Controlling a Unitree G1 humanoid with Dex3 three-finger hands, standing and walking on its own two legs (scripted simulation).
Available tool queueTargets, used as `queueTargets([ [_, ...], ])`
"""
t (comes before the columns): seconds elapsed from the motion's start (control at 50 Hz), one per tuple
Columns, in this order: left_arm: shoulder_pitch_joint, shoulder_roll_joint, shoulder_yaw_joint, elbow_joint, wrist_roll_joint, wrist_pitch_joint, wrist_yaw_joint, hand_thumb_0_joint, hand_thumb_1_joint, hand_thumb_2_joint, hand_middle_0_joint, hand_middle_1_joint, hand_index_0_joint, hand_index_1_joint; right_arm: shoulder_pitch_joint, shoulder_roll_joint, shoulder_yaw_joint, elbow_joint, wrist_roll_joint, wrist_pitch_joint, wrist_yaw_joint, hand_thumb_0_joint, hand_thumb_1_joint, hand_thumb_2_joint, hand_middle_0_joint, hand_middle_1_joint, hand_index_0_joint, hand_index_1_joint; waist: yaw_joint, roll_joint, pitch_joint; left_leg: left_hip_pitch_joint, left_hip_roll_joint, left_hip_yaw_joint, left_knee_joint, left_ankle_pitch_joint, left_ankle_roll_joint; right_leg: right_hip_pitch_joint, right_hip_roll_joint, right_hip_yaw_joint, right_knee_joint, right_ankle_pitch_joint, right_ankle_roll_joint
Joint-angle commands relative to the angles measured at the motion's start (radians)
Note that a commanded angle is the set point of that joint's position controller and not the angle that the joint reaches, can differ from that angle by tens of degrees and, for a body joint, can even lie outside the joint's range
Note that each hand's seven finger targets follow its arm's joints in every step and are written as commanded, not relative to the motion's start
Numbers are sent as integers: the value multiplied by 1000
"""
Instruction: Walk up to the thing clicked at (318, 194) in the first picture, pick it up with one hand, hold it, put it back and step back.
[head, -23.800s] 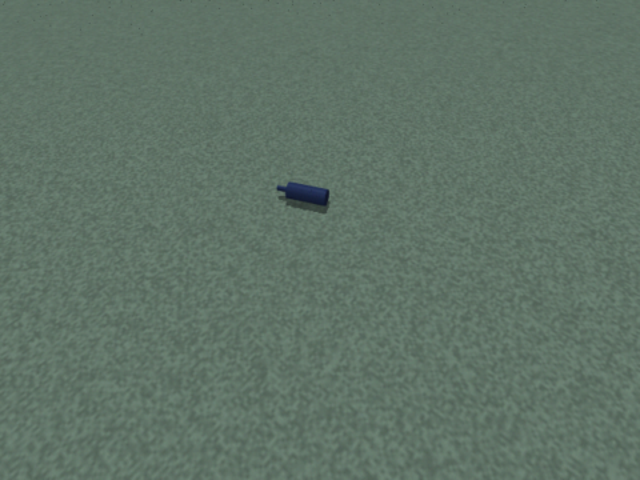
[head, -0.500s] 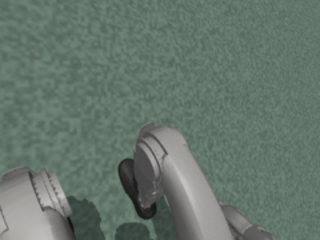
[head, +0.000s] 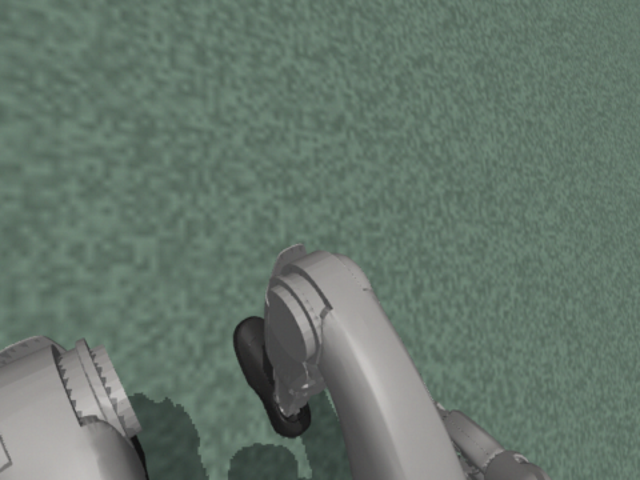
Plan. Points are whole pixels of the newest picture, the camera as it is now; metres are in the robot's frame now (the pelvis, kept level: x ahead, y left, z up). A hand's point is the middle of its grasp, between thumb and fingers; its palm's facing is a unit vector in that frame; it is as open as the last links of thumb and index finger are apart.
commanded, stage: settle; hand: left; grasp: from above
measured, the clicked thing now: out of the picture +0.45 +0.39 -0.27
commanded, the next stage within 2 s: lift in 1.04 s
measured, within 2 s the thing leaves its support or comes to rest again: leaves its support in 0.42 s
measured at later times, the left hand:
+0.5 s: hand out of the picture +0.46 +0.36 -0.22, palm faces -0.40 -0.13 -0.90, open 10.4 cm
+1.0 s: hand out of the picture +0.45 +0.37 -0.13, palm faces -0.45 -0.10 -0.89, open 10.3 cm
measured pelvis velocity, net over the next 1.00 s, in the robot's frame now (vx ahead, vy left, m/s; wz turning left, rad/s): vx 0.00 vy -0.01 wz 0.09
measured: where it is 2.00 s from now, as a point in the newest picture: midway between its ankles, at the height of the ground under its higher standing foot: (212, 443)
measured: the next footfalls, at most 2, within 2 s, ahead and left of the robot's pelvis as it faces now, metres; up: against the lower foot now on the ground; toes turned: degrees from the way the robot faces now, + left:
none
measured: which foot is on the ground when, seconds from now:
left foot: down 0.00-1.00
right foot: down 0.00-1.00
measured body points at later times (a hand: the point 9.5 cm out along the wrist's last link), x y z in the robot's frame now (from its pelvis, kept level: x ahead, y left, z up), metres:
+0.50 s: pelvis +0.00 +0.00 +0.00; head +0.27 +0.14 +0.33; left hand +0.47 +0.37 -0.17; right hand +0.07 -0.26 -0.05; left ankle +0.06 +0.12 -0.27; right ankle +0.12 -0.11 -0.27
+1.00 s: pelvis +0.00 -0.01 +0.03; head +0.24 +0.11 +0.39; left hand +0.46 +0.37 -0.08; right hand +0.09 -0.27 -0.06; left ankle +0.06 +0.12 -0.27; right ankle +0.12 -0.11 -0.27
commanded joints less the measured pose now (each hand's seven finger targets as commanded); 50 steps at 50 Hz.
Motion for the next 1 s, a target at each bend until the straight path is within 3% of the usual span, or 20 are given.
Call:
queueTargets([
  [0.0,-225,209,9,-105,-16,1,45,0,573,742,-850,-799,-882,-766,178,-338,-103,19,3,6,-15,0,-891,-899,199,300,199,300,-40,564,-626,497,40,60,-288,242,-19,339,38,-80,-170,231,-74],
  [0.04,-216,194,-7,-82,-14,2,43,0,602,724,-881,-780,-911,-748,182,-338,-102,18,-3,5,-13,0,-894,-900,199,300,199,300,-54,553,-585,475,39,65,-293,225,-16,336,40,-80,-176,222,-71],
  [0.08,-215,204,-9,-78,-12,5,37,0,518,742,-878,-773,-908,-746,176,-342,-100,9,3,3,-15,0,-909,-901,200,300,200,300,-56,515,-558,445,38,72,-285,191,-10,332,39,-71,-189,198,-70],
  [0.14,-250,227,7,-148,-18,13,31,0,514,747,-887,-757,-911,-735,186,-339,-108,13,5,3,-16,0,-910,-902,200,300,200,300,-35,583,-641,518,40,69,-294,239,-17,351,36,-67,-181,228,-72],
  [0.18,-261,202,-7,-161,-28,15,22,0,501,729,-874,-760,-901,-735,180,-336,-114,15,10,3,-14,0,-913,-903,200,300,200,300,-35,607,-632,519,42,63,-304,241,-23,323,35,-73,-171,226,-79],
  [0.2,-234,216,17,-136,-23,22,20,0,512,725,-880,-757,-908,-731,186,-349,-118,9,11,1,-13,0,-913,-903,200,300,200,300,-35,584,-615,516,39,58,-298,242,-25,303,31,-77,-169,222,-79],
  [0.22,-261,207,0,-191,-25,20,13,0,511,716,-879,-744,-906,-718,191,-336,-118,14,14,2,-11,0,-910,-902,200,300,200,300,-33,604,-632,517,39,71,-296,253,-21,328,37,-70,-176,235,-76],
  [0.26,-258,244,35,-221,-18,26,5,0,549,725,-913,-735,-939,-711,196,-349,-128,8,16,4,-13,0,-910,-902,200,300,200,300,-23,622,-672,542,37,73,-289,276,-25,327,30,-69,-175,242,-81],
  [0.3,-244,231,44,-273,-31,29,0,0,534,737,-910,-726,-929,-709,195,-338,-137,14,17,7,-12,0,-911,-903,200,300,199,300,2,663,-715,581,38,75,-294,317,-32,337,30,-68,-171,265,-85],
  [0.32,-215,224,48,-245,-26,35,-6,0,542,718,-911,-721,-934,-700,200,-342,-143,9,18,7,-9,0,-911,-903,200,300,199,300,-7,643,-691,567,36,75,-286,315,-31,322,27,-67,-171,261,-88],
  [0.36,-239,232,61,-359,-37,35,-16,0,578,735,-940,-725,-961,-706,205,-325,-149,9,23,14,-7,0,-910,-903,200,300,199,300,20,688,-757,578,32,90,-298,324,-29,357,29,-60,-174,274,-89],
  [0.46,-193,182,68,-404,-58,60,-55,0,642,711,-979,-695,-1003,-672,226,-318,-189,27,37,30,1,0,-905,-901,200,300,199,300,41,679,-765,572,23,101,-307,320,-29,308,22,-54,-180,259,-96],
  [0.52,-194,153,60,-477,-68,70,-91,0,647,732,-986,-697,-1006,-678,218,-301,-212,31,52,47,6,0,-904,-901,200,300,199,300,73,712,-821,599,23,107,-329,295,-27,284,20,-40,-180,231,-99],
  [0.58,-180,92,49,-478,-84,85,-122,0,661,701,-986,-682,-1012,-657,246,-290,-231,40,61,62,10,0,-901,-899,200,300,199,300,59,628,-794,533,11,124,-327,274,-15,297,16,-31,-202,234,-95],
  [0.68,-204,56,28,-543,-101,87,-189,0,685,676,-1016,-660,-1041,-637,260,-267,-253,49,83,92,4,0,-905,-901,200,300,199,300,81,595,-840,539,7,136,-341,282,-8,314,11,-7,-221,234,-95],
  [0.72,-182,17,14,-521,-114,89,-213,0,701,699,-1033,-668,-1054,-649,268,-270,-264,47,92,102,-2,0,-907,-901,200,300,199,300,78,556,-801,526,0,138,-350,267,-9,293,5,-6,-235,218,-99],
  [0.8,-215,43,22,-578,-103,74,-249,0,702,747,-1055,-668,-1067,-658,265,-253,-276,36,105,133,-25,0,-907,-902,200,300,199,300,104,568,-838,530,-6,146,-382,216,-10,296,2,7,-248,167,-105],
  [0.84,-219,30,19,-584,-106,71,-262,0,709,754,-1058,-670,-1070,-660,272,-245,-280,30,106,143,-31,0,-905,-901,200,300,199,300,97,536,-838,522,-9,153,-387,215,-6,317,1,12,-262,163,-104],
  [0.88,-225,32,23,-590,-106,68,-275,0,702,770,-1054,-675,-1063,-668,279,-242,-283,27,108,154,-43,0,-905,-901,200,300,199,300,91,524,-844,517,-14,163,-389,224,-2,333,-1,17,-278,166,-102],
  [0.98,-248,47,36,-632,-107,64,-293,0,699,784,-1034,-700,-1047,-688,290,-240,-291,36,116,177,-62,0,-904,-900,200,300,200,300,111,555,-896,570,-18,168,-404,285,-7,331,-9,23,-278,209,-105],
])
